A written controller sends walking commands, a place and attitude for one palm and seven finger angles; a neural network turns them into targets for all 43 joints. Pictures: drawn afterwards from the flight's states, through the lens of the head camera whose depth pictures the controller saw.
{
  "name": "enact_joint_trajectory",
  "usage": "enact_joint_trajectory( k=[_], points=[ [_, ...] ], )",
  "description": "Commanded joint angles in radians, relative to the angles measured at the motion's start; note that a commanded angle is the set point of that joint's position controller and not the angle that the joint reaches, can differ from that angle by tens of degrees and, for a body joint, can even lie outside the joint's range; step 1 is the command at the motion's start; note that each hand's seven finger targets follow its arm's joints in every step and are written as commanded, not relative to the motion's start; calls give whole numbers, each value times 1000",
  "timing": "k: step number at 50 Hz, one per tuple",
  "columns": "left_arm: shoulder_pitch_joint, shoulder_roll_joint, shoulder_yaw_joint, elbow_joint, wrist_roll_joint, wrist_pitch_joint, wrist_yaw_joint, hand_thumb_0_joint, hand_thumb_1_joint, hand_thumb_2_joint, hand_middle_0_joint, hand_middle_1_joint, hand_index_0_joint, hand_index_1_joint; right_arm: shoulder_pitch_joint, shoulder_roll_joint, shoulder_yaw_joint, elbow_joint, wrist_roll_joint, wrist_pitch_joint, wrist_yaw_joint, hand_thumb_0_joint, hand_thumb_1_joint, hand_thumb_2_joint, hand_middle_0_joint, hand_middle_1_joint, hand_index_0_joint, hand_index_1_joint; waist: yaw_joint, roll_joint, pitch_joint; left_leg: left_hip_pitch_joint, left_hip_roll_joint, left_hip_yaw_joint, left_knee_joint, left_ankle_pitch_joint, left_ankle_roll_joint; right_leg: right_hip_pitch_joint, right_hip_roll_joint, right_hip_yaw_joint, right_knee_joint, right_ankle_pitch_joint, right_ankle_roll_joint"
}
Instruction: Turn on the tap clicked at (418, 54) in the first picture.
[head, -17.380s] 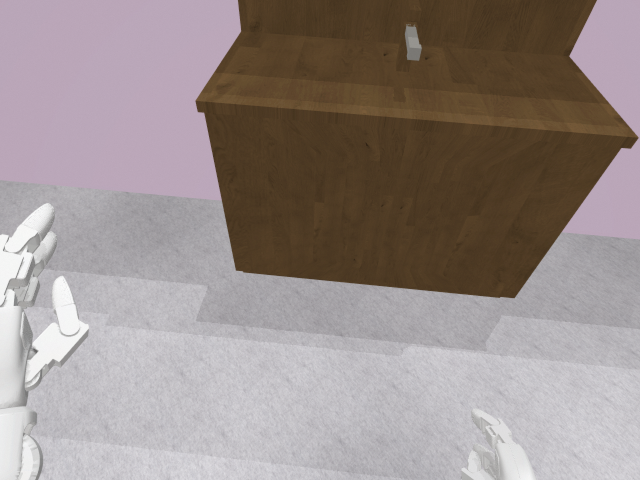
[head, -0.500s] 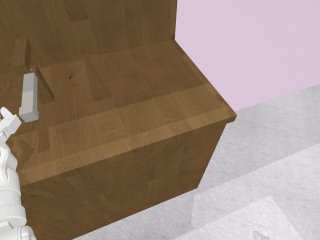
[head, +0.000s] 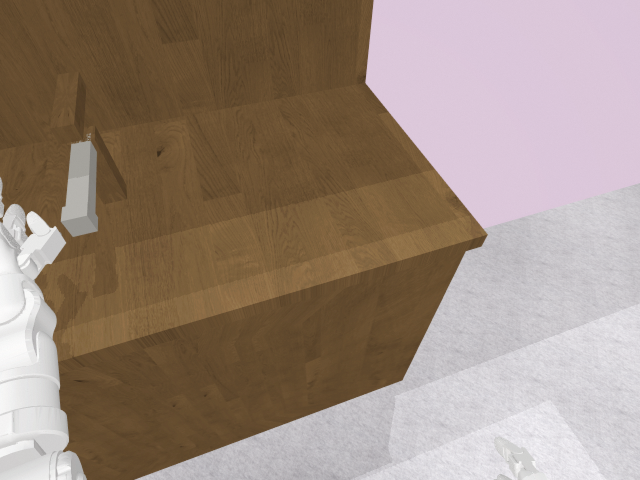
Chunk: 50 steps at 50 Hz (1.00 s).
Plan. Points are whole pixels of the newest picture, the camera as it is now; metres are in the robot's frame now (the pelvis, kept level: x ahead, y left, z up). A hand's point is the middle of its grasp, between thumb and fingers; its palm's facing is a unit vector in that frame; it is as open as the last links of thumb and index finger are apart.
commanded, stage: push the lever round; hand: left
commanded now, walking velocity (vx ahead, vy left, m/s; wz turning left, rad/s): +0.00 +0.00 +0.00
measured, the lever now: (80, 219) +0.37 +0.32 +0.13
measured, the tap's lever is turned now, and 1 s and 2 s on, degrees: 0 18 42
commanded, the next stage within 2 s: none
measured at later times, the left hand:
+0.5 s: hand (94, 227) +0.37 +0.30 +0.12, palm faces +0.60 -0.80 -0.08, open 7.7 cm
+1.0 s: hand (116, 221) +0.38 +0.28 +0.12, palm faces +0.64 -0.76 -0.06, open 7.7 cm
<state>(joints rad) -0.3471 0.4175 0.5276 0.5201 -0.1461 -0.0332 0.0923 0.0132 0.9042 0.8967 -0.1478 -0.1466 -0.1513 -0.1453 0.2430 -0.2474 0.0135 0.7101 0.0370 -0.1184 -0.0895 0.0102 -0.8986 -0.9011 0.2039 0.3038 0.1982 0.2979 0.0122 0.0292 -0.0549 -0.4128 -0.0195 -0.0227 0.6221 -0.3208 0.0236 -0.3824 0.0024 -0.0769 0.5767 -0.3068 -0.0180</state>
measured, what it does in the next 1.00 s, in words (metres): stands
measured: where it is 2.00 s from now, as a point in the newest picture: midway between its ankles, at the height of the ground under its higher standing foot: outside the picture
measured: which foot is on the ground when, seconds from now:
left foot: down 0.00-1.00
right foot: down 0.00-1.00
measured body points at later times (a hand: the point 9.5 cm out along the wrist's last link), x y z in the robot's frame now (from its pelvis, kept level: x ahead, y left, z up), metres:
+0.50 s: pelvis +0.00 -0.01 +0.00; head +0.03 -0.03 +0.45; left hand +0.33 +0.34 +0.13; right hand +0.12 -0.27 -0.12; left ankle -0.01 +0.10 -0.73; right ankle -0.01 -0.11 -0.73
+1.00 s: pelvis +0.00 -0.01 +0.00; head +0.03 -0.03 +0.45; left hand +0.34 +0.32 +0.12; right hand +0.13 -0.27 -0.12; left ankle -0.01 +0.10 -0.73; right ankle -0.01 -0.11 -0.73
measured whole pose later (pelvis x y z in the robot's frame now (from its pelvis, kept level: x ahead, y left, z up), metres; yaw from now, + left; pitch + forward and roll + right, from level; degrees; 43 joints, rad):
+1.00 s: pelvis +0.00 -0.01 +0.00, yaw +0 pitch +6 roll -1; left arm -0.38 0.29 0.43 0.47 -0.10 -0.02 0.30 0.01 0.92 0.90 -0.15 -0.15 -0.15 -0.15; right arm 0.24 -0.25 0.00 0.73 0.03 -0.07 -0.07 0.01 -0.90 -0.90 0.20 0.30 0.20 0.30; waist 0.00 0.04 -0.06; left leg -0.39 -0.01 -0.02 0.61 -0.32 0.01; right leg -0.37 0.02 -0.08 0.58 -0.31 -0.04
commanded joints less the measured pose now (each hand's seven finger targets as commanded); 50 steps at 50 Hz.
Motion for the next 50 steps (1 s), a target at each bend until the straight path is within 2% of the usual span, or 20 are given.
enact_joint_trajectory(
  k=[1,5,7,8,14,16,17,19,21,23,24,28,30,32,33,36,38,42,46,50],
  points=[
    [-305,276,24,-218,1,-82,4,0,900,900,-150,-150,-150,-150,13,-153,-57,-103,-3,-38,-12,0,-900,-900,200,300,200,300,-11,66,-268,160,17,-42,-69,346,-19,88,24,28,-47,263,-13],
    [-331,278,20,-220,3,-64,18,0,900,900,-150,-150,-150,-150,5,-151,-55,-112,1,-32,-11,0,-900,-900,200,300,200,300,-10,47,-259,132,11,-38,-81,313,-15,110,20,28,-49,268,-11],
    [-329,297,35,-252,15,-66,35,0,900,900,-150,-150,-150,-150,1,-149,-56,-114,-1,-28,-9,0,-900,-900,200,300,200,300,-4,84,-281,145,11,-31,-77,334,-13,122,17,33,-49,282,-12],
    [-330,260,4,-280,15,-71,39,0,900,900,-150,-150,-150,-150,-1,-145,-56,-121,-4,-29,-5,0,-900,-900,200,300,200,300,-4,81,-295,159,11,-30,-76,355,-15,129,19,33,-47,296,-12],
    [-305,256,14,-253,9,-73,54,0,900,900,-150,-150,-150,-150,-7,-148,-58,-113,-2,-24,-5,0,-900,-900,200,300,200,300,-11,20,-256,124,10,-19,-79,298,-3,135,19,37,-57,290,-6],
    [-325,279,27,-265,21,-75,61,0,900,900,-150,-150,-150,-150,-13,-147,-56,-111,-1,-20,-8,0,-900,-900,200,300,200,300,-7,63,-261,123,9,-17,-80,291,-1,140,15,41,-55,283,-9],
    [-346,255,-2,-277,24,-77,63,0,900,900,-150,-150,-150,-150,-13,-144,-55,-115,-2,-21,-7,0,-900,-900,200,300,200,300,-13,68,-263,130,8,-19,-81,293,-2,135,15,41,-54,282,-9],
    [-320,239,-7,-288,20,-78,66,0,900,900,-150,-150,-150,-150,-12,-143,-59,-114,-4,-24,-5,0,-900,-900,200,300,200,300,-7,75,-283,145,7,-14,-76,313,-3,144,17,43,-54,302,-10],
    [-291,270,30,-251,19,-73,71,0,900,900,-150,-150,-150,-150,-10,-148,-58,-109,-3,-18,-8,0,-900,-900,200,300,200,300,-5,28,-263,121,10,-12,-77,307,3,157,15,41,-57,313,-7],
    [-326,231,-11,-268,15,-74,67,0,900,900,-150,-150,-150,-150,-13,-142,-56,-112,-2,-19,-7,0,-900,-900,200,300,200,300,-11,50,-266,126,6,-9,-77,301,2,153,13,46,-58,318,-5],
    [-313,243,2,-248,16,-71,68,0,900,900,-150,-150,-150,-150,-10,-144,-58,-109,-2,-18,-8,0,-900,-900,200,300,200,300,-14,19,-256,121,7,-7,-75,297,5,152,15,44,-59,320,-5],
    [-324,255,9,-219,22,-66,75,0,900,900,-150,-150,-150,-150,-13,-144,-57,-109,-2,-14,-9,0,-900,-900,200,300,200,300,-12,28,-247,104,3,-3,-76,271,8,151,11,50,-63,311,-2],
    [-373,238,-20,-231,25,-69,75,0,900,900,-150,-150,-150,-150,-16,-143,-53,-110,-3,-12,-9,0,-900,-900,200,300,200,300,-26,42,-247,109,1,0,-73,259,9,138,9,53,-65,305,-1],
    [-368,265,12,-240,27,-82,81,0,900,900,-150,-150,-150,-150,-8,-144,-59,-108,-6,-12,-9,0,-900,-900,200,300,200,300,-16,39,-288,124,4,0,-69,288,9,159,10,53,-58,329,-2],
    [-347,227,-15,-252,23,-84,81,0,900,900,-150,-150,-150,-150,-13,-140,-58,-113,-6,-12,-6,0,-900,-900,200,300,200,300,-13,46,-297,132,2,2,-68,307,7,166,10,52,-56,347,-3],
    [-359,215,-15,-243,24,-81,101,0,900,900,-150,-150,-150,-150,-16,-139,-56,-107,-4,-9,-4,0,-900,-900,200,300,200,300,-15,45,-267,121,5,-2,-67,305,7,158,8,49,-56,348,-3],
    [-327,200,-19,-259,26,-78,117,0,900,900,-150,-150,-150,-150,-21,-137,-61,-114,-6,-8,-1,0,-900,-900,200,300,200,300,-6,45,-292,126,3,2,-64,319,6,171,8,51,-52,362,-2],
    [-369,179,-39,-255,39,-63,156,0,900,900,-150,-150,-150,-150,-26,-139,-59,-108,-9,-1,-1,0,-900,-900,200,300,200,300,-22,6,-265,111,4,-3,-67,296,8,155,6,48,-56,341,1],
    [-399,137,-73,-306,60,-64,199,0,900,900,-150,-150,-150,-150,-38,-131,-60,-108,-15,-1,2,0,-900,-900,200,300,200,300,-16,69,-287,143,5,-5,-63,313,2,147,6,47,-52,329,-6],
    [-413,77,-117,-291,66,-54,242,0,900,900,-150,-150,-150,-150,-45,-129,-60,-100,-18,1,6,0,-900,-900,200,300,200,300,-29,12,-274,140,8,-12,-65,306,-4,132,8,39,-52,317,-5]
  ],
)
